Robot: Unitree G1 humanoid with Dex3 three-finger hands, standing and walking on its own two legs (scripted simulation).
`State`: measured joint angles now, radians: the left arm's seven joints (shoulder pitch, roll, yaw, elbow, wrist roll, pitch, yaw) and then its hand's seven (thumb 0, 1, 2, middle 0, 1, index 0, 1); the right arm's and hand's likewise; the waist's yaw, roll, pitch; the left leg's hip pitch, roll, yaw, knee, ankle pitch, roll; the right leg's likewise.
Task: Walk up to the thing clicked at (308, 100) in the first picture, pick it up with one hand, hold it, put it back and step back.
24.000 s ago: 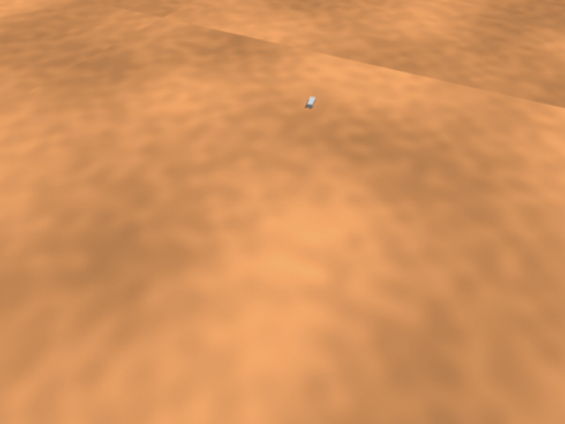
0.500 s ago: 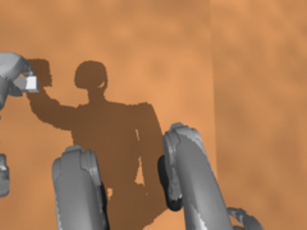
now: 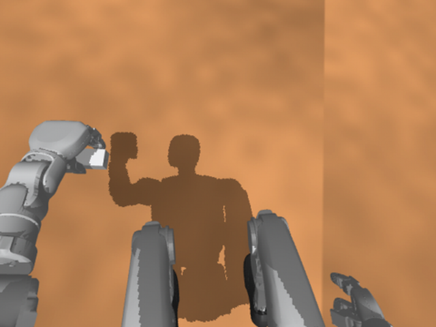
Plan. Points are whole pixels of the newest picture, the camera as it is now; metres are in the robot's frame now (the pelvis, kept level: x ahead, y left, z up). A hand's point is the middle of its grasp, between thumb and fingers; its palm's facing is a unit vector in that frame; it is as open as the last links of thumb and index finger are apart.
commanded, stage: lift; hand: left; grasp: from above
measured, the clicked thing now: (83, 158) +0.45 +0.26 -0.12
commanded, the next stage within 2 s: hold in 0.92 s
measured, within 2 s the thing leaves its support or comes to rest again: neither
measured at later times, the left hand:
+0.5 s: hand (30, 148) +0.37 +0.23 +0.11, palm faces -0.43 -0.05 -0.90, open 6.5 cm
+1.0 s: hand out of the picture +0.38 +0.22 +0.19, palm faces -0.46 -0.04 -0.89, open 6.5 cm
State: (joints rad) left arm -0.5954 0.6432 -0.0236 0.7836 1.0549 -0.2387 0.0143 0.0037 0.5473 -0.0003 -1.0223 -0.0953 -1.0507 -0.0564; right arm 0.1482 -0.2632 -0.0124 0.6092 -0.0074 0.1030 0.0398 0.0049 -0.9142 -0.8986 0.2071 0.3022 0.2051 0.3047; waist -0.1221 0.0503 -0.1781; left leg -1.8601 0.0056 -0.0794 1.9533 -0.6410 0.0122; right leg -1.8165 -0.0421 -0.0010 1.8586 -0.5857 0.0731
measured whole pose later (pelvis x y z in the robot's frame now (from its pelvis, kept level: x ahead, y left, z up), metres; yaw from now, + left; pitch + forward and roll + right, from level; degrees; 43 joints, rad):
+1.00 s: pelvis +0.06 -0.01 +0.25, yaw +1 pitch +10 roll -1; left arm -0.34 0.45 -0.17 0.78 1.02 -0.12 0.03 0.00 0.55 0.01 -1.00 -0.14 -1.03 -0.09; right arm 0.25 -0.24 -0.04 0.71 0.04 0.02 -0.06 0.01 -0.92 -0.90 0.21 0.30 0.20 0.30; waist -0.05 0.03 -0.09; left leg -0.68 0.04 0.01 0.90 -0.40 -0.01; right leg -0.69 -0.03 0.02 0.85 -0.34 0.05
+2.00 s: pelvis +0.07 -0.02 +0.28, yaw +0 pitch +4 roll +0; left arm -0.22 0.44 -0.18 0.58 1.00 -0.13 -0.09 0.01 0.55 0.00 -1.01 -0.12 -1.04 -0.07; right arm 0.20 -0.25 -0.04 0.67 0.05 0.07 -0.08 0.01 -0.91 -0.89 0.20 0.30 0.20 0.30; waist -0.01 0.04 -0.05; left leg -0.42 0.04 0.04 0.68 -0.32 -0.02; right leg -0.46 -0.03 0.04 0.68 -0.28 0.04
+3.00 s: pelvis +0.09 -0.02 +0.29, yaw +0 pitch +2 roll +0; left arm -0.22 0.45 -0.18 0.55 0.99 -0.13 -0.09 0.00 0.55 0.01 -0.98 -0.16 -1.03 -0.10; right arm 0.18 -0.24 -0.03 0.67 0.07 0.08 -0.10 0.01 -0.91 -0.90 0.20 0.30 0.20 0.30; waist 0.01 0.05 -0.02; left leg -0.31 0.03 0.04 0.56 -0.29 -0.02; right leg -0.35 -0.03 0.04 0.57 -0.26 0.04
